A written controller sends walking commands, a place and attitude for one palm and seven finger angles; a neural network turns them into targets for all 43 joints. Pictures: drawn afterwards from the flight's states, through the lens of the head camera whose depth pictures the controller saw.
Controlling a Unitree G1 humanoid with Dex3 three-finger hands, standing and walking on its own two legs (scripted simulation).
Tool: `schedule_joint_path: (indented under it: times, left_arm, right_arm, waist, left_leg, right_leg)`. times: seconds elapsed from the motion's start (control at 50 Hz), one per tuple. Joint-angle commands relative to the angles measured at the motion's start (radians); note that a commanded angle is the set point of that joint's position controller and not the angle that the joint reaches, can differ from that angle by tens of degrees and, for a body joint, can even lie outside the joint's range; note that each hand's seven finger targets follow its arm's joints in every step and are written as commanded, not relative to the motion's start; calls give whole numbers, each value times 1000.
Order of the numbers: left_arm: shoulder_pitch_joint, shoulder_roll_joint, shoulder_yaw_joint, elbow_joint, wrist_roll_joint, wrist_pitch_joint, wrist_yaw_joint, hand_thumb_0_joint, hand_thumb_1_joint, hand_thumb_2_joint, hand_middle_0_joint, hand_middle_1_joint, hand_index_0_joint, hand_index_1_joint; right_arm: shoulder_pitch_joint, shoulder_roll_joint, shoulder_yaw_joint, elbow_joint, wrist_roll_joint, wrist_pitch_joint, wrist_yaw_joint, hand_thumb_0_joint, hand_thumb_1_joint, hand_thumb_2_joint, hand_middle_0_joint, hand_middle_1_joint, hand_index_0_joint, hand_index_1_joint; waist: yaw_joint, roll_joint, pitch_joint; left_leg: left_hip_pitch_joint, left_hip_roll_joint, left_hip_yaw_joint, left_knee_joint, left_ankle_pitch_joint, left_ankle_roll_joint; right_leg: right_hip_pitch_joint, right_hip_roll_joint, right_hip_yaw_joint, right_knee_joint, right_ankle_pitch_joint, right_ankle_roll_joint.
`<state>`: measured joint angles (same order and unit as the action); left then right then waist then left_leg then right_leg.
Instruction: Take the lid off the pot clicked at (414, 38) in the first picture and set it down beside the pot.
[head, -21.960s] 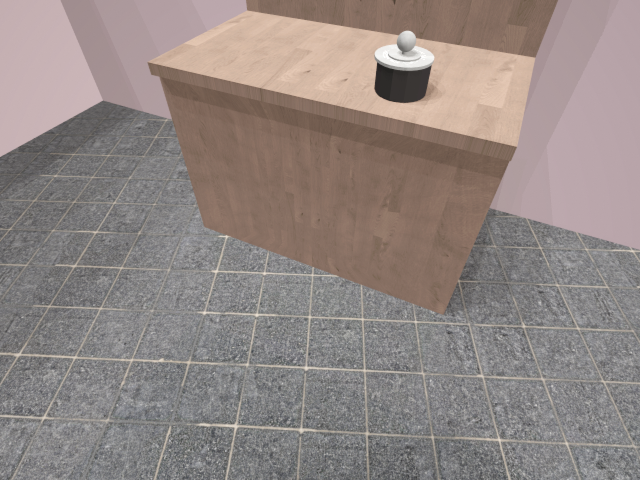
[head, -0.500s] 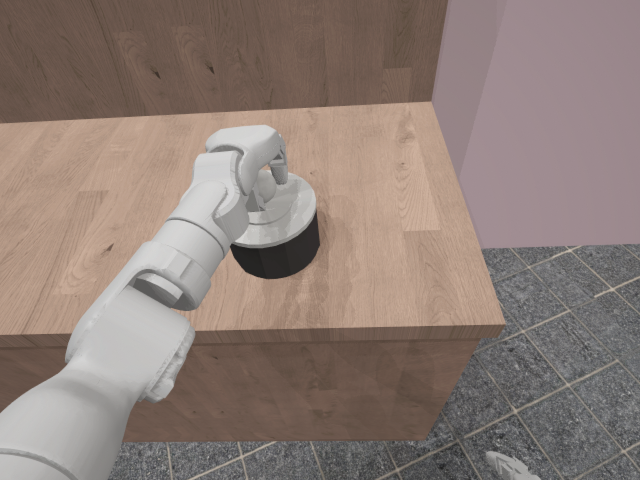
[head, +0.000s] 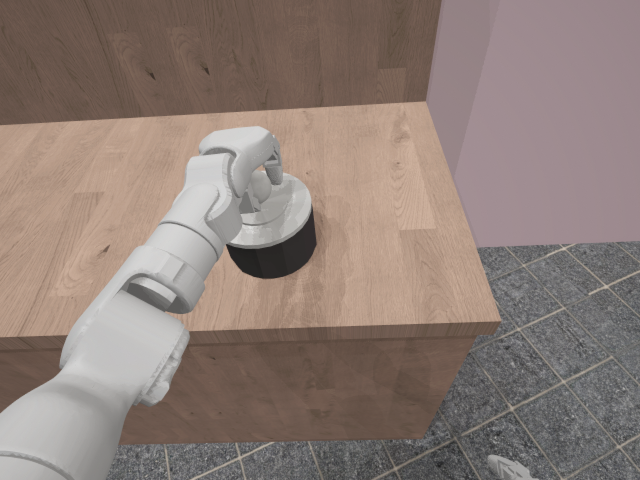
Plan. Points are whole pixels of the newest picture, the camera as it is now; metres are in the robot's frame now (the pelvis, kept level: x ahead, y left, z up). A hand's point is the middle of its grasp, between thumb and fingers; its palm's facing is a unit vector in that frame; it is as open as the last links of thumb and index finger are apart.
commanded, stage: lift the lid straight up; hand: left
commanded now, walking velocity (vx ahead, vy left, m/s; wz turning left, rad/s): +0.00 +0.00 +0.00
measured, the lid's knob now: (254, 187) +0.48 +0.08 +0.11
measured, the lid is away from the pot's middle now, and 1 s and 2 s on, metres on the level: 0.01 0.02 0.02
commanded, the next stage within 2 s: none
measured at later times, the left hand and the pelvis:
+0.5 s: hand (233, 178) +0.45 +0.10 +0.16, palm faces -0.29 -0.05 -0.95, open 7.7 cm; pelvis +0.00 +0.00 +0.00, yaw +1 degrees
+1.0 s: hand (230, 148) +0.46 +0.09 +0.20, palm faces -0.25 -0.05 -0.97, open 7.7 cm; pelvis -0.01 +0.00 +0.00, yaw +1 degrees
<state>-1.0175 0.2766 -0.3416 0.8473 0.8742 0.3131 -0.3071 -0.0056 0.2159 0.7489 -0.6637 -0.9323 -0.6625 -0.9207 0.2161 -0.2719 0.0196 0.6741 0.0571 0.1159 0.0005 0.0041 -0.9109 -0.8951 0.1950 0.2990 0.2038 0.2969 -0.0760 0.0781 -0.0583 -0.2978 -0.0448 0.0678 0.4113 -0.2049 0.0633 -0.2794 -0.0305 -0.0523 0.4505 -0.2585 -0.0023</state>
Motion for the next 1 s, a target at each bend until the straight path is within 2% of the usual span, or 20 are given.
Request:
schedule_joint_path:
  times: [0.0, 0.04, 0.12, 0.16, 0.22, 0.26, 0.32, 0.36, 0.38, 0.42, 0.46, 0.54, 0.68, 0.7, 0.72, 0.76, 0.82, 0.9, 0.94, 0.98]
  left_arm:
    - [-509, 203, 75, -177, 29, 10, 43, 0, 631, 935, -855, -1024, -858, -1017]
    - [-499, 273, 135, -172, 27, 13, 47, 0, 638, 938, -857, -1026, -860, -1019]
    - [-580, 219, 75, -263, 25, 10, 46, 0, 645, 941, -859, -1027, -861, -1020]
    - [-604, 236, 81, -218, 37, 25, 52, 0, 647, 942, -859, -1028, -861, -1020]
    - [-650, 298, 134, -276, 22, 13, 55, 0, 649, 943, -860, -1028, -862, -1020]
    - [-639, 230, 72, -233, 28, 19, 49, 0, 650, 943, -860, -1028, -862, -1020]
    - [-626, 266, 113, -221, 13, 26, 33, 0, 650, 944, -860, -1028, -862, -1020]
    - [-668, 210, 54, -269, 12, 20, 19, 0, 650, 944, -860, -1028, -862, -1020]
    - [-643, 195, 41, -240, 13, 26, 10, 0, 650, 944, -860, -1028, -862, -1020]
    - [-638, 254, 100, -236, 0, 22, -2, 0, 650, 944, -860, -1028, -862, -1020]
    - [-677, 187, 31, -207, 7, 28, -14, 0, 651, 944, -860, -1028, -862, -1020]
    - [-776, 222, 48, -298, 3, -1, -20, 0, 651, 944, -860, -1028, -862, -1020]
    - [-738, 243, 78, -192, 22, 25, -21, 0, 651, 944, -860, -1028, -862, -1020]
    - [-740, 207, 48, -166, 20, 31, -26, 0, 651, 944, -860, -1028, -862, -1020]
    - [-742, 218, 70, -180, 7, 23, -27, 0, 651, 944, -860, -1028, -862, -1020]
    - [-788, 258, 84, -203, 23, 21, -27, 0, 651, 944, -860, -1028, -862, -1020]
    - [-788, 251, 88, -218, 14, 16, -31, 0, 651, 944, -860, -1028, -862, -1020]
    - [-790, 246, 76, -129, 28, 33, -37, 0, 651, 944, -860, -1028, -862, -1020]
    - [-819, 288, 107, -167, 25, 20, -39, 0, 651, 944, -860, -1028, -862, -1020]
    - [-848, 276, 91, -187, 31, 16, -45, 0, 651, 944, -860, -1028, -862, -1020]
  right_arm:
    - [-69, -109, -36, -127, 7, -38, -3, 0, -900, -900, 200, 300, 200, 300]
    - [-72, -116, -34, -128, 5, -37, -6, 0, -900, -900, 200, 300, 200, 300]
    - [-92, -105, -36, -137, 10, -49, -6, 0, -900, -900, 200, 300, 200, 300]
    - [-78, -107, -34, -119, 10, -50, -7, 0, -900, -900, 200, 300, 200, 300]
    - [-83, -109, -32, -128, 7, -67, -14, 0, -900, -900, 200, 300, 200, 300]
    - [-83, -100, -33, -120, 8, -76, -12, 0, -900, -900, 200, 300, 200, 300]
    - [-85, -112, -32, -120, 6, -74, -10, 0, -900, -900, 200, 300, 200, 300]
    - [-88, -103, -34, -125, 8, -85, -8, 0, -900, -900, 200, 300, 200, 300]
    - [-94, -103, -34, -123, 10, -85, -6, 0, -900, -900, 200, 300, 200, 300]
    - [-85, -114, -33, -121, 4, -84, -9, 0, -900, -900, 200, 300, 200, 300]
    - [-87, -105, -27, -114, 9, -82, -12, 0, -900, -900, 200, 300, 200, 300]
    - [-78, -102, -29, -120, 3, -107, -15, 0, -900, -900, 200, 300, 200, 300]
    - [-76, -110, -26, -101, 3, -99, -4, 0, -900, -900, 200, 300, 200, 300]
    - [-82, -106, -24, -104, 4, -98, -4, 0, -900, -900, 200, 300, 200, 300]
    - [-73, -112, -29, -102, 1, -98, -6, 0, -900, -900, 200, 300, 200, 300]
    - [-87, -109, -22, -112, 1, -103, -8, 0, -900, -900, 200, 300, 200, 300]
    - [-78, -110, -26, -115, -2, -110, -8, 0, -900, -900, 200, 300, 200, 300]
    - [-74, -108, -21, -106, 2, -109, -13, 0, -900, -900, 200, 300, 200, 300]
    - [-76, -111, -19, -113, -2, -116, -17, 0, -900, -900, 200, 300, 200, 300]
    - [-76, -106, -22, -115, -1, -125, -17, 0, -900, -900, 200, 300, 200, 300]
  waist:
    - [17, -140, -382]
    - [29, -161, -379]
    - [16, -123, -410]
    - [13, -106, -393]
    - [22, -117, -459]
    - [11, -119, -428]
    - [20, -146, -414]
    - [7, -139, -439]
    - [6, -140, -413]
    - [14, -150, -407]
    - [-2, -143, -366]
    - [-2, -107, -441]
    - [13, -144, -394]
    - [9, -136, -367]
    - [10, -162, -377]
    - [16, -129, -411]
    - [19, -136, -431]
    - [13, -164, -370]
    - [18, -154, -405]
    - [15, -153, -418]
  left_leg:
    - [230, 1, -92, 12, 312, 20]
    - [201, 0, -86, 6, 293, 23]
    - [243, 1, -99, 15, 336, 22]
    - [251, -1, -103, 12, 309, 19]
    - [263, -1, -110, 12, 330, 21]
    - [268, -3, -109, 16, 330, 20]
    - [233, -7, -102, 8, 315, 22]
    - [280, -7, -111, 16, 343, 22]
    - [276, -7, -110, 20, 343, 22]
    - [256, -11, -110, 15, 329, 24]
    - [252, -15, -105, 7, 285, 21]
    - [318, -11, -127, 14, 325, 19]
    - [275, -8, -126, 0, 310, 12]
    - [260, -13, -120, -5, 278, 12]
    - [252, -11, -123, -4, 285, 15]
    - [270, -12, -125, -8, 285, 13]
    - [279, -10, -129, -4, 319, 15]
    - [240, -12, -119, -20, 249, 16]
    - [249, -13, -120, -21, 258, 18]
    - [269, -12, -124, -15, 284, 18]
  right_leg:
    - [82, 37, 18, -26, 396, -38]
    - [115, 34, 24, -27, 410, -36]
    - [92, 34, 19, -23, 412, -40]
    - [67, 40, 17, -24, 381, -40]
    - [113, 34, 26, -20, 411, -40]
    - [85, 38, 21, -21, 410, -38]
    - [114, 31, 28, -25, 429, -37]
    - [94, 34, 21, -21, 435, -34]
    - [78, 35, 22, -24, 427, -34]
    - [99, 31, 23, -29, 430, -37]
    - [60, 34, 18, -34, 394, -34]
    - [65, 35, 19, -25, 394, -38]
    - [64, 36, 11, -27, 379, -42]
    - [48, 36, 11, -32, 356, -41]
    - [64, 31, 11, -34, 365, -43]
    - [79, 31, 17, -29, 366, -43]
    - [93, 29, 19, -33, 386, -45]
    - [70, 33, 19, -43, 341, -39]
    - [96, 28, 26, -41, 357, -39]
    - [94, 29, 24, -40, 373, -39]
